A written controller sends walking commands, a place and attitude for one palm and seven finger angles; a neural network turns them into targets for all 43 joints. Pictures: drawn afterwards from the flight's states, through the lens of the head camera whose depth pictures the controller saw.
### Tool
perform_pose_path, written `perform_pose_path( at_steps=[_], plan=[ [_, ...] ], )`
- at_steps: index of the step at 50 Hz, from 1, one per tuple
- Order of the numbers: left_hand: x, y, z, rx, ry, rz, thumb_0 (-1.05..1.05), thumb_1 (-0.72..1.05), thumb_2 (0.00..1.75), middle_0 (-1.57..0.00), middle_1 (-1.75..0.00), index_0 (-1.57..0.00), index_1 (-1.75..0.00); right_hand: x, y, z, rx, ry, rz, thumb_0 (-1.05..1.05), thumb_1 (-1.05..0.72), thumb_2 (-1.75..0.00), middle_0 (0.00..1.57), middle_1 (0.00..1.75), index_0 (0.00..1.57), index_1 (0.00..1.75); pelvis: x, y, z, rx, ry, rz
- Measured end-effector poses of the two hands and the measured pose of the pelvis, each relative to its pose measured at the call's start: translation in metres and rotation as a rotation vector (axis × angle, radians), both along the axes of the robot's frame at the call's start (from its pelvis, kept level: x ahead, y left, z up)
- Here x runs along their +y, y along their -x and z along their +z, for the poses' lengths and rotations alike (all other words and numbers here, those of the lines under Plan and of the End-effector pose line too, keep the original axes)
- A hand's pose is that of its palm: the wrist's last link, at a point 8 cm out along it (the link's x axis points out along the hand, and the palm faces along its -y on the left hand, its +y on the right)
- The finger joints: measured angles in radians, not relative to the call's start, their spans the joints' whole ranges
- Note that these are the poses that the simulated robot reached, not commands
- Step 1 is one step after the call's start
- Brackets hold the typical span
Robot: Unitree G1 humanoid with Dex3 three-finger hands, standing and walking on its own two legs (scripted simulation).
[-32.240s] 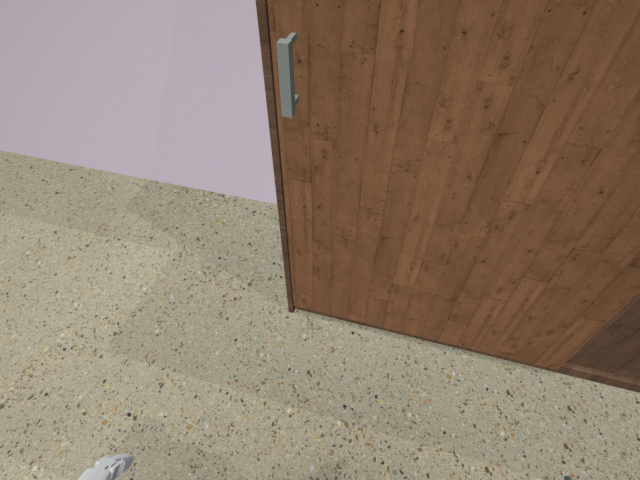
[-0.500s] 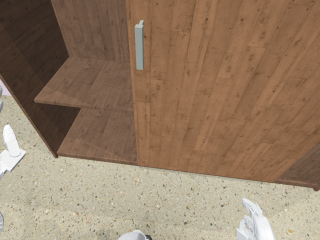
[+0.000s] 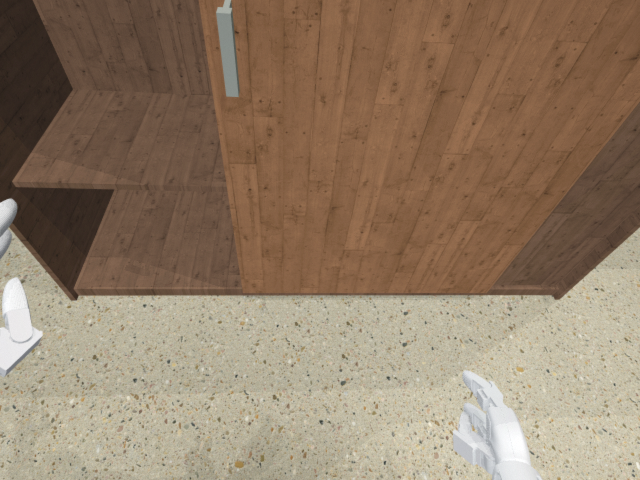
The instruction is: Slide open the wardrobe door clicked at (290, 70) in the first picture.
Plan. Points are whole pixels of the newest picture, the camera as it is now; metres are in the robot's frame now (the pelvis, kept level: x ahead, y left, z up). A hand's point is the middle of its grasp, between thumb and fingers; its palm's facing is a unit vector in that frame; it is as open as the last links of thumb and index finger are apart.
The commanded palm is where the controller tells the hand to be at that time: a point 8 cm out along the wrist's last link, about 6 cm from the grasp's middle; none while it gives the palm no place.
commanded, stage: stop stepping back and stand still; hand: left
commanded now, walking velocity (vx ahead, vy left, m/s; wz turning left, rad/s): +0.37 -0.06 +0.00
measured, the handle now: (230, 49) +0.74 +0.20 +0.15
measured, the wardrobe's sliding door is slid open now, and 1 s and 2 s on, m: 0.57 0.57 0.57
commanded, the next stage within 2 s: let the arm hang, fingers relaxed in 0.70 s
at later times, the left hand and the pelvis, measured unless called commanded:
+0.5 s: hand out of the picture +0.11 +0.26 +0.17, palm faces +0.48 -0.76 -0.44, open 7.4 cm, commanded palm +0.06 +0.29 +0.18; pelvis -0.08 -0.01 +0.00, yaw +1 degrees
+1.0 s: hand out of the picture +0.06 +0.23 -0.11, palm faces +0.07 -0.93 -0.36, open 7.4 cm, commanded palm none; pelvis -0.08 -0.01 -0.02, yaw +5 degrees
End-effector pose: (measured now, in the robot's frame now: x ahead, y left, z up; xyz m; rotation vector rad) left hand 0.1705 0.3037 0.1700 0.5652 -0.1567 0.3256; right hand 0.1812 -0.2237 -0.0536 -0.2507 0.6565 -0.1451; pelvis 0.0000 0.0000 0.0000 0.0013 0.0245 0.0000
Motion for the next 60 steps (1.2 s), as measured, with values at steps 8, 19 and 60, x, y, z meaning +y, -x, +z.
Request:
perform_pose_path(
  at_steps=[8, 19, 60],
  plan=[
    [-0.017, 0.065, 0.013, -0.089, 0.007, 0.038, 0.02, 0.88, 0.90, -0.22, -0.30, -0.22, -0.30, -0.025, 0.084, -0.022, 0.115, 0.022, -0.021, 0.01, -0.90, -0.90, 0.20, 0.30, 0.21, 0.30, -0.011, 0.041, -0.002, -0.034, 0.003, 0.000],
    [0.006, 0.089, 0.003, -0.168, 0.056, 0.109, 0.02, 0.89, 0.90, -0.21, -0.30, -0.21, -0.30, -0.032, 0.148, -0.030, 0.113, 0.053, -0.096, 0.01, -0.90, -0.90, 0.20, 0.30, 0.20, 0.30, 0.000, 0.077, -0.008, -0.069, -0.004, 0.024],
    [-0.072, 0.249, -0.317, 1.413, 0.595, 0.281, 0.01, 0.98, 0.90, -0.21, -0.30, -0.21, -0.30, -0.028, 0.196, -0.070, 0.645, 0.017, 0.000, 0.01, -0.90, -0.90, 0.20, 0.30, 0.20, 0.30, -0.005, 0.078, 0.000, -0.034, 0.011, 0.086]
  ],
)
